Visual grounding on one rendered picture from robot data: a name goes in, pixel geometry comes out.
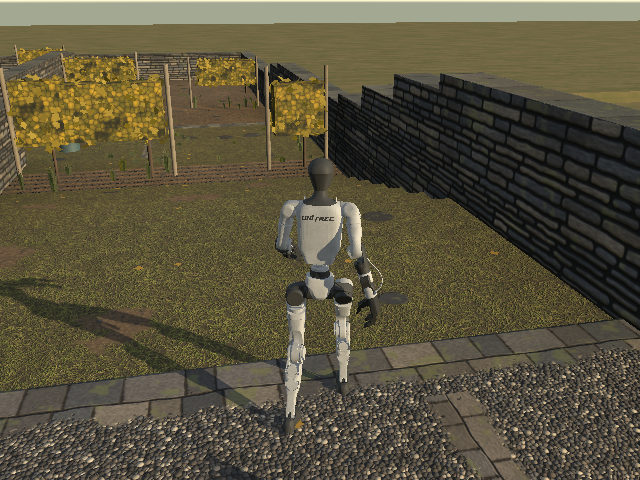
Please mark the right robot shin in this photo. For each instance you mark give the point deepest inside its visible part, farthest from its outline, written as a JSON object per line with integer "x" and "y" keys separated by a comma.
{"x": 343, "y": 353}

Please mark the robot left upper arm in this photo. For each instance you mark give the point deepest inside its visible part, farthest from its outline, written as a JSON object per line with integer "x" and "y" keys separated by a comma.
{"x": 288, "y": 211}

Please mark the robot right upper arm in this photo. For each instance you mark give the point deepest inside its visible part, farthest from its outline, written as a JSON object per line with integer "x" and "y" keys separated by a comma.
{"x": 352, "y": 214}

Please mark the robot right forearm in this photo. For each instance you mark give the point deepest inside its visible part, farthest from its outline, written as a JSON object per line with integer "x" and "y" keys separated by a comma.
{"x": 364, "y": 275}

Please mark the robot left forearm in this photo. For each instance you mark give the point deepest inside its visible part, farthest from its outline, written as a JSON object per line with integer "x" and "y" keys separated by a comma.
{"x": 287, "y": 252}

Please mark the left robot shin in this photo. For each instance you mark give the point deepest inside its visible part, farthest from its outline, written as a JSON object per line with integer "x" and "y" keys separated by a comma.
{"x": 293, "y": 372}

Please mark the left robot hand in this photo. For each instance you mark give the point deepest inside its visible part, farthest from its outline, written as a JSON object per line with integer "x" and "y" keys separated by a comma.
{"x": 296, "y": 252}

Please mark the robot shin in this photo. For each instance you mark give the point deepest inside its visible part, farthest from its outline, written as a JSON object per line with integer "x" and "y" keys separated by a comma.
{"x": 293, "y": 372}
{"x": 343, "y": 353}

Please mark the right robot hand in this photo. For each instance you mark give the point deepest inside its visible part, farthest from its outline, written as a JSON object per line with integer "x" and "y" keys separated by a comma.
{"x": 374, "y": 305}

